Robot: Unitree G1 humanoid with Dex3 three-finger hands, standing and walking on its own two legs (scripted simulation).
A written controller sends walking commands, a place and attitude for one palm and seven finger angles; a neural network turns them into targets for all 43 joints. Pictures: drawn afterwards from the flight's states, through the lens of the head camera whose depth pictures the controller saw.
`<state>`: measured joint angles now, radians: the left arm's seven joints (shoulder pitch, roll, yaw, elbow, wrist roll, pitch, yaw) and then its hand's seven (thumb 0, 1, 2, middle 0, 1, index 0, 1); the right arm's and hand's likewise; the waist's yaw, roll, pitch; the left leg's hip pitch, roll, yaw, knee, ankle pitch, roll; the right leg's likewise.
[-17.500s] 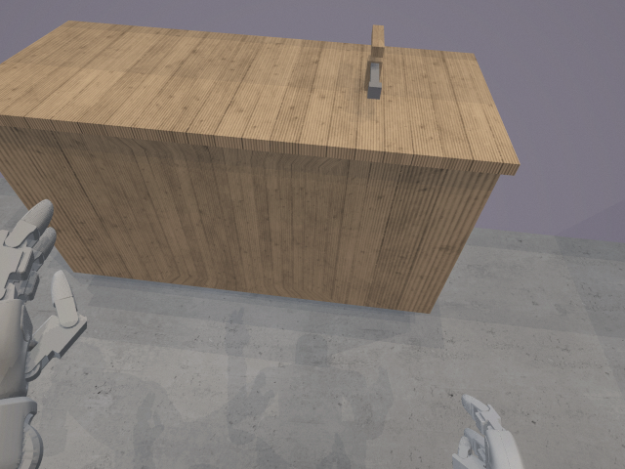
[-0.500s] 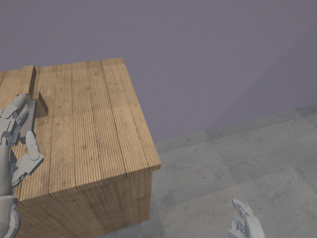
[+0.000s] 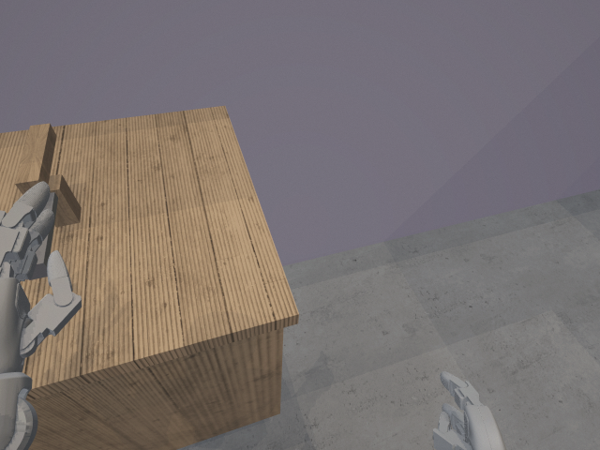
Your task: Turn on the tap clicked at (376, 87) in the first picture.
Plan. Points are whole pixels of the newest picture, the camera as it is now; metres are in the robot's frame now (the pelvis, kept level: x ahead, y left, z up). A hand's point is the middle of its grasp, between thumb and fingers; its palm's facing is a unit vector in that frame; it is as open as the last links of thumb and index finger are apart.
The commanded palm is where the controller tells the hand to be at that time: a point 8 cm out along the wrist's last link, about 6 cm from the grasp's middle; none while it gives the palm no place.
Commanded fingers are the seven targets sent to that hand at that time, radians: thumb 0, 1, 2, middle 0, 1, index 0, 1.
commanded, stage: look again from close up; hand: left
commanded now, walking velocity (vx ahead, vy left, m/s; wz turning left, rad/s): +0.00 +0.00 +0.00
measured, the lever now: (37, 264) +0.31 +0.37 +0.07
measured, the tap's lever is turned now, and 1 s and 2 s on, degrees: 0 0 0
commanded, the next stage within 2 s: shuffle to correct the standing spot in 0.10 s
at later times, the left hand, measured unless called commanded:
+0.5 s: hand (49, 316) +0.20 +0.26 +0.15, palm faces +0.36 -0.85 -0.39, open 7.4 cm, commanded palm +0.14 +0.30 +0.17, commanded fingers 0.00 0.90 0.90 -0.20 -0.30 -0.20 -0.30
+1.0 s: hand (13, 368) +0.15 +0.27 +0.14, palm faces +0.40 -0.87 -0.28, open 7.4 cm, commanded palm +0.09 +0.31 +0.17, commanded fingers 0.00 0.90 0.90 -0.20 -0.30 -0.20 -0.30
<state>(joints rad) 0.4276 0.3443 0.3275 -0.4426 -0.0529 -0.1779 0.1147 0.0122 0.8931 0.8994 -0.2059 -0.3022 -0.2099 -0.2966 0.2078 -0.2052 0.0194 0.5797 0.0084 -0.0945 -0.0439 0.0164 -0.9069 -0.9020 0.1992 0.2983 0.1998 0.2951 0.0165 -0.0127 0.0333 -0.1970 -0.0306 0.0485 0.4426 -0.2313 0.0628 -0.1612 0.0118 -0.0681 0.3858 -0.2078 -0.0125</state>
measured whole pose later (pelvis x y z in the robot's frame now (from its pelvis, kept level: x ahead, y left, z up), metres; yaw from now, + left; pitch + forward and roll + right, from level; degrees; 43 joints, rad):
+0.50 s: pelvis -0.02 +0.02 -0.01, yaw +1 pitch +0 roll -2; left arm 0.46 0.37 0.35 -0.51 -0.06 -0.20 0.12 0.01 0.89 0.90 -0.21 -0.30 -0.21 -0.30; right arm 0.17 -0.21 0.02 0.53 0.01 -0.07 -0.05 0.02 -0.91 -0.90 0.20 0.30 0.20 0.30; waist 0.01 0.00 0.08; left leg -0.28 -0.05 0.05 0.52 -0.24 0.09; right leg -0.25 -0.01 -0.07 0.46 -0.21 0.01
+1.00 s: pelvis -0.07 +0.03 -0.02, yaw +1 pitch -2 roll -2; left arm 0.40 0.31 0.32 -0.45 -0.04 -0.17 0.13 0.01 0.89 0.90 -0.20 -0.30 -0.21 -0.30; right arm 0.24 -0.20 0.01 0.63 0.01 -0.10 -0.05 0.02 -0.91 -0.90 0.20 0.30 0.20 0.30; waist 0.00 -0.02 0.03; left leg -0.34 -0.06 0.04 0.59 -0.21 0.10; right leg -0.23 0.00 0.00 0.59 -0.34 0.01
